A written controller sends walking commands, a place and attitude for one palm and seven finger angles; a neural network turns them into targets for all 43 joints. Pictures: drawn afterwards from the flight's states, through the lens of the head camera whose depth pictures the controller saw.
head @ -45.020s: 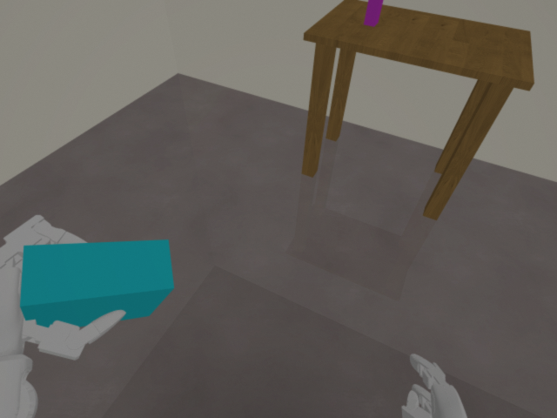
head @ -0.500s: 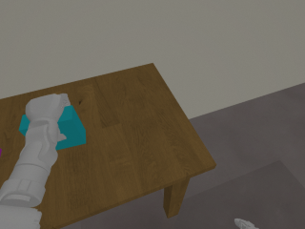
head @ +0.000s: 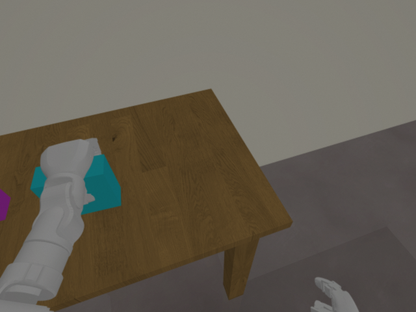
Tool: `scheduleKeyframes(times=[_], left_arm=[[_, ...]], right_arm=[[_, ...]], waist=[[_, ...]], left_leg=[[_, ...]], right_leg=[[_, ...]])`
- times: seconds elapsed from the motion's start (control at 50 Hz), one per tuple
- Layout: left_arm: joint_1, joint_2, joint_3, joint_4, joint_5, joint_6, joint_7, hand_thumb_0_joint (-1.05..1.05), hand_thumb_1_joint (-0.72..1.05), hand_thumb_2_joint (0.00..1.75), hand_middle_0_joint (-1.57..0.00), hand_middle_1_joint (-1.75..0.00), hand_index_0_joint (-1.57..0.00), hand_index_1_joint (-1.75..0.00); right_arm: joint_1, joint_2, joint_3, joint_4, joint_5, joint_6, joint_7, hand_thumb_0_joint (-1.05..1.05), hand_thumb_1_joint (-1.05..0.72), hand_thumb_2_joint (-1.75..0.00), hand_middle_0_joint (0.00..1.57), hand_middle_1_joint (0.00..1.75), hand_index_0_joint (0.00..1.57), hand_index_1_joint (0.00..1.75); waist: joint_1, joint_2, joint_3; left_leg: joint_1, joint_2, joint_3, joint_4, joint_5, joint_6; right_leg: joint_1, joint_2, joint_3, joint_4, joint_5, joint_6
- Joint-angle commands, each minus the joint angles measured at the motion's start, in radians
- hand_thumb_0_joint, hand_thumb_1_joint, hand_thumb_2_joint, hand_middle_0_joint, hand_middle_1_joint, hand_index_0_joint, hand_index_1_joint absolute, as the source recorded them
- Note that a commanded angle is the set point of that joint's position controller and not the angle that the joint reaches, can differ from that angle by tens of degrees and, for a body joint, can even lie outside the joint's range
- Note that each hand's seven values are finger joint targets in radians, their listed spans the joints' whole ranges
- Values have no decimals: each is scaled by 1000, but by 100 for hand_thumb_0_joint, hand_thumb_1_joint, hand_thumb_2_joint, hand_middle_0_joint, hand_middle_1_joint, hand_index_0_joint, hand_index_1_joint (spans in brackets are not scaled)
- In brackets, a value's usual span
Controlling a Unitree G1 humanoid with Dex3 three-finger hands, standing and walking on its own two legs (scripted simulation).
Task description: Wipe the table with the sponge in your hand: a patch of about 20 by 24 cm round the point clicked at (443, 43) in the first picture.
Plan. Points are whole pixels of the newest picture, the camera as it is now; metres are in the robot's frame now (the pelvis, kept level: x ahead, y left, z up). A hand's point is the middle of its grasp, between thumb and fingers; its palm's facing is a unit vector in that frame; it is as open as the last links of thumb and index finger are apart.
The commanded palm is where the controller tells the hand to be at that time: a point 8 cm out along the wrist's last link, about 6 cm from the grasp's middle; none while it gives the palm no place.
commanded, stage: wipe back along the first lane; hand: left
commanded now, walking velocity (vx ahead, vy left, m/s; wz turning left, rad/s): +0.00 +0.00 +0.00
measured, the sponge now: (85, 193) +0.34 +0.31 +0.02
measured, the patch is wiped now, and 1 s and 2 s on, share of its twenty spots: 1.00 1.00 1.00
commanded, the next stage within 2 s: lift the sponge slowly off the table in 0.78 s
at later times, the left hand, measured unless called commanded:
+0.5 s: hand (78, 198) +0.29 +0.28 +0.07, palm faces +0.04 -0.08 -1.00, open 9.7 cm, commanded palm +0.25 +0.27 +0.11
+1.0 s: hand (82, 222) +0.24 +0.25 +0.07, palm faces +0.05 -0.10 -0.99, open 9.7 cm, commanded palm +0.21 +0.25 +0.12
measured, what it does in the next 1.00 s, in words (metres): stands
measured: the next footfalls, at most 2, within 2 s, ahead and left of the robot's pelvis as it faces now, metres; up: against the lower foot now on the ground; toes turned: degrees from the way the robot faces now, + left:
none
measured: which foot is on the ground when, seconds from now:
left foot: down 0.00-1.00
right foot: down 0.00-1.00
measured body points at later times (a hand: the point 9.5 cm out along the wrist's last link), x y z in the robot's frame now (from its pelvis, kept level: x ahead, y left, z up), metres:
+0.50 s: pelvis +0.01 +0.01 +0.00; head +0.02 -0.02 +0.45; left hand +0.28 +0.28 +0.13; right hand +0.23 -0.22 -0.10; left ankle -0.05 +0.09 -0.74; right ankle -0.02 -0.12 -0.74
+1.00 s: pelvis +0.00 +0.00 +0.00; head -0.01 -0.04 +0.45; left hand +0.24 +0.25 +0.13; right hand +0.22 -0.21 -0.10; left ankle -0.05 +0.09 -0.74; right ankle -0.02 -0.12 -0.74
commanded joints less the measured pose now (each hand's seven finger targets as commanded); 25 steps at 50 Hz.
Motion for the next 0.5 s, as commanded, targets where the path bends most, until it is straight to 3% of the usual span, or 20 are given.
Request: scheduleKeyframes(times=[0.0, 0.02, 0.06, 0.08, 0.12, 0.16, 0.2, 0.26, 0.28, 0.34, 0.36, 0.44, 0.46, 0.48], left_arm=[[-113, 149, 26, -135, -8, 7, -20, 0, 10, 130, -120, -160, -120, -160], [-115, 149, 26, -153, -10, 8, -20, 0, 10, 130, -120, -160, -120, -160], [-26, 204, 97, -180, -18, 11, -17, 0, 10, 130, -120, -160, -120, -160], [-4, 147, 47, -199, -27, 13, -19, 0, 10, 130, -120, -160, -120, -160], [36, 133, 44, -243, -34, 15, -20, 0, 10, 130, -120, -160, -120, -160], [85, 171, 93, -276, -39, 24, -17, 0, 10, 130, -120, -160, -120, -160], [149, 119, 56, -327, -53, 30, -16, 0, 10, 130, -120, -160, -120, -160], [218, 135, 87, -392, -60, 48, -10, 0, 10, 130, -120, -160, -120, -160], [204, 117, 66, -406, -58, 54, -8, 0, 10, 130, -120, -160, -120, -160], [236, 85, 44, -449, -65, 77, -5, 0, 10, 130, -120, -160, -120, -160], [258, 115, 80, -476, -68, 86, -2, 0, 10, 130, -120, -160, -120, -160], [280, 67, 28, -513, -64, 107, 1, 0, 10, 130, -120, -160, -120, -160], [286, 94, 57, -527, -58, 116, 3, 0, 10, 130, -120, -160, -120, -160], [293, 71, 34, -541, -56, 120, 4, 0, 10, 130, -120, -160, -120, -160]], right_arm=[[-131, -131, -43, -151, -6, -48, -6, 0, -90, -90, 20, 30, 20, 30], [-134, -133, -45, -150, -8, -49, -6, 0, -90, -90, 20, 30, 20, 30], [-156, -139, -43, -158, -9, -54, -3, 0, -90, -90, 20, 30, 20, 30], [-148, -127, -41, -160, -8, -57, -1, 0, -90, -90, 20, 30, 20, 30], [-151, -129, -46, -162, -10, -62, 3, 0, -90, -90, 20, 30, 20, 30], [-171, -134, -46, -164, -11, -66, 5, 0, -90, -90, 20, 30, 20, 30], [-169, -123, -46, -170, -9, -71, 10, 0, -90, -90, 20, 30, 20, 30], [-196, -126, -47, -176, -12, -76, 15, 0, -90, -90, 20, 30, 20, 30], [-186, -121, -46, -168, -11, -75, 14, 0, -90, -90, 20, 30, 20, 30], [-199, -119, -47, -169, -12, -77, 16, 0, -90, -90, 20, 30, 20, 30], [-217, -122, -46, -177, -12, -78, 18, 0, -90, -90, 20, 30, 20, 30], [-218, -112, -42, -175, -13, -78, 16, 0, -90, -90, 20, 30, 20, 30], [-238, -117, -39, -178, -14, -79, 17, 0, -90, -90, 20, 30, 20, 30], [-230, -109, -36, -180, -14, -78, 18, 0, -90, -90, 20, 30, 20, 30]], waist=[[9, -68, -198], [6, -69, -199], [33, -65, -212], [22, -65, -203], [23, -80, -201], [37, -84, -212], [34, -83, -196], [48, -77, -192], [35, -80, -189], [37, -83, -160], [48, -83, -167], [42, -86, -151], [48, -80, -160], [45, -71, -164]], left_leg=[[20, 6, -17, -37, 343, -7], [22, 5, -16, -35, 348, -6], [21, 6, -26, -35, 382, -7], [24, 4, -16, -30, 391, -6], [31, 8, -19, -25, 428, -10], [36, 9, -25, -25, 444, -8], [41, 10, -16, -21, 463, -11], [51, 11, -24, -20, 490, -14], [54, 15, -17, -17, 503, -16], [63, 18, -20, -24, 514, -23], [70, 21, -28, -27, 514, -21], [78, 21, -25, -32, 503, -25], [84, 23, -29, -34, 490, -22], [82, 24, -28, -36, 508, -27]], right_leg=[[181, 3, 20, -4, 307, -71], [184, 3, 25, -5, 322, -71], [212, 4, 46, 3, 362, -77], [221, -2, 29, 8, 384, -70], [219, 0, 30, 12, 422, -67], [233, 3, 53, 17, 448, -72], [238, -4, 34, 21, 473, -62], [241, -1, 55, 24, 498, -66], [239, -4, 39, 29, 501, -62], [222, -1, 34, 22, 483, -59], [226, 4, 51, 21, 480, -65], [219, 1, 34, 17, 449, -60], [217, 9, 56, 17, 438, -67], [223, 3, 35, 22, 426, -63]])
